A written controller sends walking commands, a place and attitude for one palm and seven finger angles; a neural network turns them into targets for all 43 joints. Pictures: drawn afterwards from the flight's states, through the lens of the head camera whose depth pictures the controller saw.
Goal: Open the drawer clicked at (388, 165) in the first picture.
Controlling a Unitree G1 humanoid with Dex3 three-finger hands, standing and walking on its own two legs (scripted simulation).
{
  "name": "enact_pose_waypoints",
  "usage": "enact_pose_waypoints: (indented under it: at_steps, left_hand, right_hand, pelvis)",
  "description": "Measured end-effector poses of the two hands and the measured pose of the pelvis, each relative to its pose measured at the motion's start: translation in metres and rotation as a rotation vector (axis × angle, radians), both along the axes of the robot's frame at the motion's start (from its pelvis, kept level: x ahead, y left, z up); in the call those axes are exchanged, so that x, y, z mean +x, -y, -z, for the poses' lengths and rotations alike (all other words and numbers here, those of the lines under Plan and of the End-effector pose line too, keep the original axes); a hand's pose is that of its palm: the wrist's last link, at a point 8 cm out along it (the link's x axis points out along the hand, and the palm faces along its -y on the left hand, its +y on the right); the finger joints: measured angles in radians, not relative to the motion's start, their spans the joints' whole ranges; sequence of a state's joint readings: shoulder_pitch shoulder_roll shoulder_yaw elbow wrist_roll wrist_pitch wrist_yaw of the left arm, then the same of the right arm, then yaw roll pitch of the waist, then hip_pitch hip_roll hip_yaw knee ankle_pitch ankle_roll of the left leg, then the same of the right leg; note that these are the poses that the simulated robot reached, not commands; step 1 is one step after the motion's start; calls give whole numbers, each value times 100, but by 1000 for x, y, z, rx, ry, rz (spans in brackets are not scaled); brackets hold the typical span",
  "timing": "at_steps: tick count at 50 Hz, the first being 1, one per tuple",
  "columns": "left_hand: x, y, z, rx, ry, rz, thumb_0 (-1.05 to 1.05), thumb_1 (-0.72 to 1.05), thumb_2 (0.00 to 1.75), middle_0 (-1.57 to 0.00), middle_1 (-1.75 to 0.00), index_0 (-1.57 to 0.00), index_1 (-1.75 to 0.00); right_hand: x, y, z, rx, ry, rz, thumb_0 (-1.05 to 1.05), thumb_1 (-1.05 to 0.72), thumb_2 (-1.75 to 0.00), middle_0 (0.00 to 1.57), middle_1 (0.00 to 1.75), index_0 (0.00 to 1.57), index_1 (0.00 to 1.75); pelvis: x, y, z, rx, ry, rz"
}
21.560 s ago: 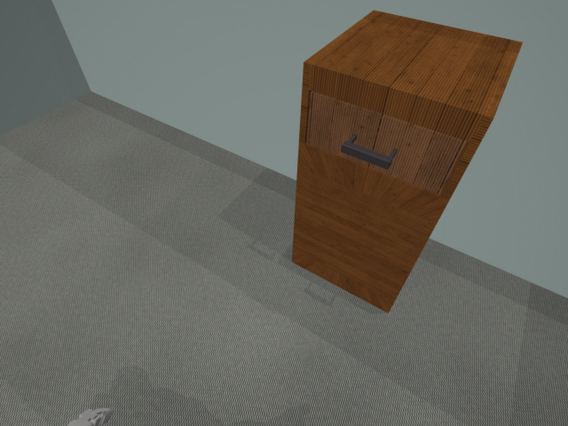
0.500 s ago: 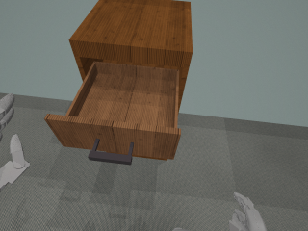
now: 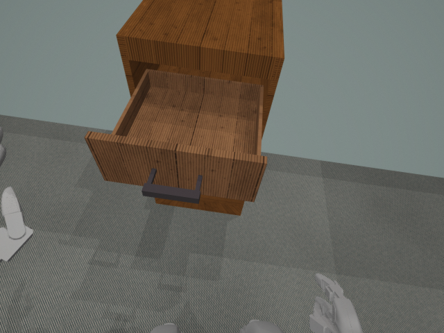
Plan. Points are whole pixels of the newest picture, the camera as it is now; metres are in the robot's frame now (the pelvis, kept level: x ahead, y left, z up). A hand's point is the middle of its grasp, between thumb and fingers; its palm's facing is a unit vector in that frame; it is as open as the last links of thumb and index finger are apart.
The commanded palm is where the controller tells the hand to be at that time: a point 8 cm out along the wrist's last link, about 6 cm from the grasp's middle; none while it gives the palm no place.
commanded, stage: stop stepping back and stand still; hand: left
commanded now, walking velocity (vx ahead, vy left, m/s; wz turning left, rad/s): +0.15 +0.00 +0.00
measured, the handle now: (174, 185) +0.42 +0.14 -0.04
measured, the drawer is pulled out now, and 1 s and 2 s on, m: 0.30 0.30 0.30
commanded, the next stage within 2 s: let the arm hang, fingers relaxed in 0.70 s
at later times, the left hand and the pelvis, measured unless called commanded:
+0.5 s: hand (40, 291) +0.14 +0.21 +0.17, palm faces +0.27 -0.84 -0.48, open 7.5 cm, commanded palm +0.07 +0.26 +0.19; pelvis -0.07 -0.02 +0.01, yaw -1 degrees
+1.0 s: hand out of the picture +0.08 +0.19 -0.11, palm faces +0.01 -0.96 -0.29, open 7.4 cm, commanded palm none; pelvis -0.07 -0.01 +0.00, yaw -1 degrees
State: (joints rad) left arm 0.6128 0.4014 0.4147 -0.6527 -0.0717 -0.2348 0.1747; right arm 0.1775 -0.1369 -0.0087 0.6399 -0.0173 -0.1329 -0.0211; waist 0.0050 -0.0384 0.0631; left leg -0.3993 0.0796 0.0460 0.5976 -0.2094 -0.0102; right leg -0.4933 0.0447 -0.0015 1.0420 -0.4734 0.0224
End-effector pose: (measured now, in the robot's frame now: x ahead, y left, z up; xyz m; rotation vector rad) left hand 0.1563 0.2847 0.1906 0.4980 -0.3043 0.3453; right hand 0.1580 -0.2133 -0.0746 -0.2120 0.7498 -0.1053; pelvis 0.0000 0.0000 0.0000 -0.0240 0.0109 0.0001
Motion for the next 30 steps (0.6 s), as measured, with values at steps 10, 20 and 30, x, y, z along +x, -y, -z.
enact_pose_waypoints:
  at_steps: [10, 20, 30]
  left_hand:
    - [-21, 47, -3, 56, -47, 128, 1, 88, 90, -21, -30, -21, -30]
    - [-37, 31, 6, 48, -106, 98, 1, 88, 90, -21, -30, -21, -30]
    - [-67, 38, 0, 24, -87, 76, 1, 88, 90, -21, -30, -21, -30]
  right_hand:
    - [-53, 27, 12, 53, -29, 39, 1, -90, -89, 21, 30, 21, 30]
    - [-102, 66, -8, -75, -52, 170, 1, -90, -90, 20, 30, 20, 30]
    - [-91, 47, -13, -24, 12, 88, 1, -90, -90, 20, 30, 20, 30]
  pelvis:
    - [-45, 21, 2, 3, -8, 39]
    - [-56, 16, -6, 20, 3, 40]
    - [-70, 22, -9, -5, 9, 26]
